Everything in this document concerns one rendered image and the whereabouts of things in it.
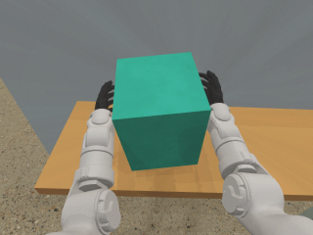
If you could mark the robot right upper arm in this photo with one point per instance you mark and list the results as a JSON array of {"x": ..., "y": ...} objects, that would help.
[{"x": 257, "y": 202}]

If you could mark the table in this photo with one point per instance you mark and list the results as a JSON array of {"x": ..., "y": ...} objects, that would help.
[{"x": 280, "y": 139}]

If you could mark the robot left upper arm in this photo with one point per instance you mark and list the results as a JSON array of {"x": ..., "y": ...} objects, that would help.
[{"x": 94, "y": 212}]

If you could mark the robot right hand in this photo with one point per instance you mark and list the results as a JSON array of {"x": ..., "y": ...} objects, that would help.
[{"x": 213, "y": 92}]

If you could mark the carton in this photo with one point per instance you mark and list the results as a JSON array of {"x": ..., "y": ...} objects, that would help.
[{"x": 160, "y": 111}]

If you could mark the robot left hand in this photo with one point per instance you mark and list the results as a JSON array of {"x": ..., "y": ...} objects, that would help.
[{"x": 103, "y": 101}]

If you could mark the robot right forearm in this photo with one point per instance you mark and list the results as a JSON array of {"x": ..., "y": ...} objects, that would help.
[{"x": 229, "y": 145}]

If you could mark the robot left forearm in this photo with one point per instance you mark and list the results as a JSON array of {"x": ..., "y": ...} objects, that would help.
[{"x": 95, "y": 166}]

